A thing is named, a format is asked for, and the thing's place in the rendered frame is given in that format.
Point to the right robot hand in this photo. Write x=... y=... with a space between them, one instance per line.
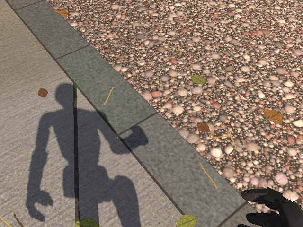
x=289 y=213

